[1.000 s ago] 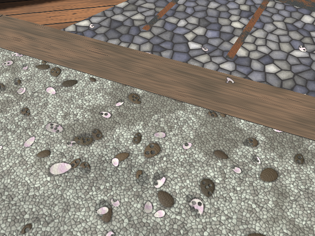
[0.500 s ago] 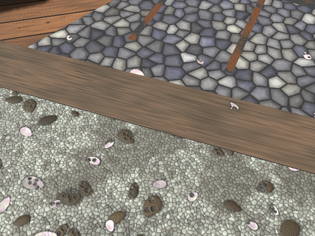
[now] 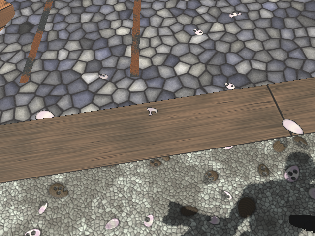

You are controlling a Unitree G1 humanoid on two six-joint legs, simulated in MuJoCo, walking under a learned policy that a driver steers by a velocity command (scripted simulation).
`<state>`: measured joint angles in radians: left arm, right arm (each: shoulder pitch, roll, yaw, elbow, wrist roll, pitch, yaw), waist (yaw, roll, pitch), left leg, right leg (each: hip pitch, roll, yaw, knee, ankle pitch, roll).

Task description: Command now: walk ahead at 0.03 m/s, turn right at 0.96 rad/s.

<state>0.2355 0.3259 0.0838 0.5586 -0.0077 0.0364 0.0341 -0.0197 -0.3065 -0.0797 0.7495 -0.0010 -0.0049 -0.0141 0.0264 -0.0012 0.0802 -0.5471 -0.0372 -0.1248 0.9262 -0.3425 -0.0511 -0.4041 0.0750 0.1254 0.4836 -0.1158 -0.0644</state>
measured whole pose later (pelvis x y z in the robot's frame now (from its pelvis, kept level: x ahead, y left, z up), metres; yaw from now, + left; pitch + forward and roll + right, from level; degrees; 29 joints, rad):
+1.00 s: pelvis +0.03 +0.02 +0.00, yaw -17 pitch -1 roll +0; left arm 0.24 0.23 0.01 0.72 0.02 0.00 0.01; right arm 0.16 -0.27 -0.03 0.93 -0.01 0.00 -0.02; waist -0.02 -0.01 0.03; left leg -0.23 0.03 -0.03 0.49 -0.24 -0.05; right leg -0.17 0.03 0.06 0.51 -0.32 -0.01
